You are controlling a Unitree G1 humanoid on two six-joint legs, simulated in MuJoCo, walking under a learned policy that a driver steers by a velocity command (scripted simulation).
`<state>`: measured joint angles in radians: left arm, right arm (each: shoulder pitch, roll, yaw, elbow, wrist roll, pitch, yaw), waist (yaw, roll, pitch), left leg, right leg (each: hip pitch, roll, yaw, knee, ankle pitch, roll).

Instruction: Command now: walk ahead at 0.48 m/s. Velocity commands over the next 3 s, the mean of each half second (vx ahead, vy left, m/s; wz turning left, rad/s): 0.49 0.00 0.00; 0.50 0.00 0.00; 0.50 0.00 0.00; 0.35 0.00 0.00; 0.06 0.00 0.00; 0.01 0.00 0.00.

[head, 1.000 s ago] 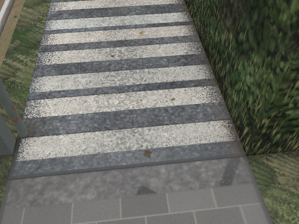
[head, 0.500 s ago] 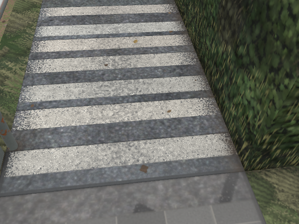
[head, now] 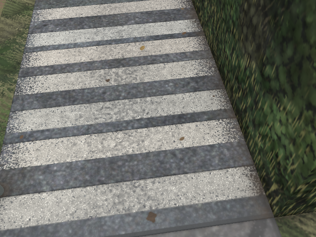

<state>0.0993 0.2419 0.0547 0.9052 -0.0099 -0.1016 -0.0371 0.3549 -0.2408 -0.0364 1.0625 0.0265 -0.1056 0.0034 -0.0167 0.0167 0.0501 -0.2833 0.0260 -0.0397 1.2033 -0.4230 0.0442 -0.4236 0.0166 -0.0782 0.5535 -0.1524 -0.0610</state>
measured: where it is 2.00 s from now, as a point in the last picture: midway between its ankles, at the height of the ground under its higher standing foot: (138, 114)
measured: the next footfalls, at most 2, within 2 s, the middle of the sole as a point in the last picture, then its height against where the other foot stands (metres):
left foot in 0.46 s outside the picture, level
right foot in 0.98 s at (177, 177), level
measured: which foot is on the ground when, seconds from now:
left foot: up 0.00-0.44, down 0.46-1.00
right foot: down 0.00-0.46, up 0.48-0.96, down 0.98-1.00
